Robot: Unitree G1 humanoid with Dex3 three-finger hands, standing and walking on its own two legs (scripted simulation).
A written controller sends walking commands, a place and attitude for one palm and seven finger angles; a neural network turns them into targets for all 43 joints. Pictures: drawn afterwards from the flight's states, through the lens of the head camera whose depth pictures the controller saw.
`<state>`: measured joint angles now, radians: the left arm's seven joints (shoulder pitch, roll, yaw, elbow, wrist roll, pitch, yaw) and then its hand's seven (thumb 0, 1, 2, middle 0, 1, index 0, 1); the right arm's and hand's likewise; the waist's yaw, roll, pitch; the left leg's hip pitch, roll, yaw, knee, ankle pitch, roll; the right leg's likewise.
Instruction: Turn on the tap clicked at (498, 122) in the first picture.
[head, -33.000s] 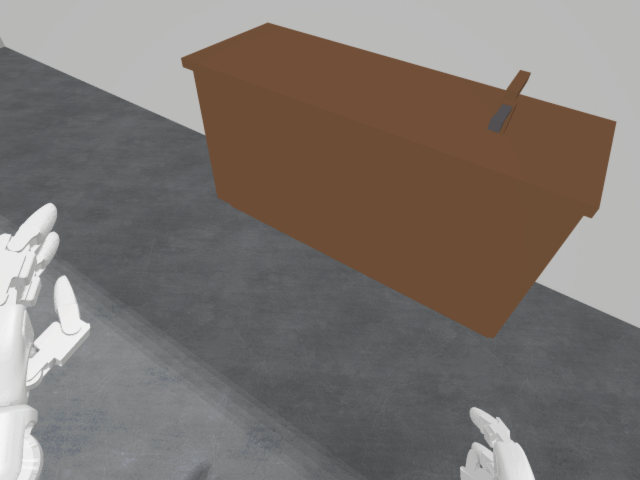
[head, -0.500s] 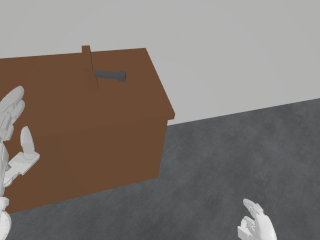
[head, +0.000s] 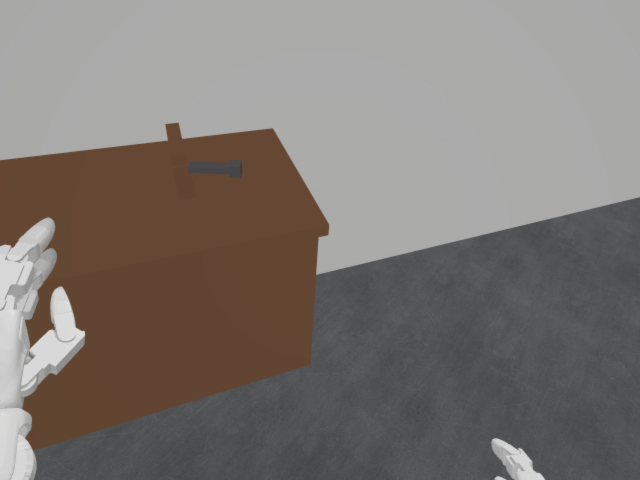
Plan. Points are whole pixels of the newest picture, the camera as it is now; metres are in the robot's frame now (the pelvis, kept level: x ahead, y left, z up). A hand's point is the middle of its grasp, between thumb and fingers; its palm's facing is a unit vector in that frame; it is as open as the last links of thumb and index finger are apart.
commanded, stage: stop stepping back and stand still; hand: left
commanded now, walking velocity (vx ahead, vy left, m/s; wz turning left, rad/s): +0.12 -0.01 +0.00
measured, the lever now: (235, 168) +0.72 +0.20 +0.02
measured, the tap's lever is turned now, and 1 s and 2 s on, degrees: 70 70 70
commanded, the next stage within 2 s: stand and check the lever's angle in 0.32 s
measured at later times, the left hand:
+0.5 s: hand (83, 332) +0.21 +0.24 +0.16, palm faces +0.43 -0.81 -0.40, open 7.4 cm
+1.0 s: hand (105, 301) +0.25 +0.23 +0.16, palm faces +0.36 -0.84 -0.40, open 7.4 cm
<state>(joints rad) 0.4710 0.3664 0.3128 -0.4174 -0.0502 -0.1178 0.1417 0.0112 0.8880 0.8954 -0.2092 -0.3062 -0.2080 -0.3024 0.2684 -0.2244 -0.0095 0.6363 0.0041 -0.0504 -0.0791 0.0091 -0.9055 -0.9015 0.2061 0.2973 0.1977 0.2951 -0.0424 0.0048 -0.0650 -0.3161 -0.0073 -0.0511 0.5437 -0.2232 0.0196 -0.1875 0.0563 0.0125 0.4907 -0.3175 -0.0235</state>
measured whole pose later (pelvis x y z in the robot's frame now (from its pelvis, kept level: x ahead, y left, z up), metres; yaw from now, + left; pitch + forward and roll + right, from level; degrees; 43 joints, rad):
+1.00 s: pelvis +0.04 -0.01 +0.00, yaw +1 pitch +0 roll +0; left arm 0.50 0.38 0.31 -0.48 -0.06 -0.13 0.13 0.01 0.89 0.90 -0.21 -0.31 -0.21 -0.30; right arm 0.16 -0.21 -0.03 0.56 0.02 -0.03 -0.07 0.01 -0.91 -0.90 0.20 0.30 0.20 0.29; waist -0.01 0.01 -0.01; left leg -0.20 0.01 0.01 0.48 -0.27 0.00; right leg -0.15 0.06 -0.01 0.43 -0.28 -0.05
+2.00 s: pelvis +0.01 +0.02 +0.01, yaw +1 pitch -1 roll -1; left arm 0.45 0.34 0.29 -0.41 -0.05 -0.12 0.14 0.01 0.89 0.90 -0.21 -0.31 -0.21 -0.30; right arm 0.19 -0.20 0.00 0.60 0.00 -0.06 -0.08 0.01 -0.91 -0.90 0.21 0.30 0.20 0.30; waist 0.02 0.02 -0.02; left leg -0.21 -0.02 0.02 0.41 -0.19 0.04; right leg -0.14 0.03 0.00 0.35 -0.19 -0.01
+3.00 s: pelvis +0.01 +0.02 +0.01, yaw +1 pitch -1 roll -1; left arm 0.47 0.35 0.30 -0.42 -0.05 -0.12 0.14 0.01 0.89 0.90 -0.21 -0.31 -0.21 -0.30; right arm 0.19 -0.21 -0.01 0.60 0.00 -0.05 -0.08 0.01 -0.91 -0.90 0.21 0.30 0.20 0.29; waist 0.01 0.03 -0.01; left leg -0.21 -0.01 0.02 0.41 -0.19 0.04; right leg -0.14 0.04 0.00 0.33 -0.18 -0.01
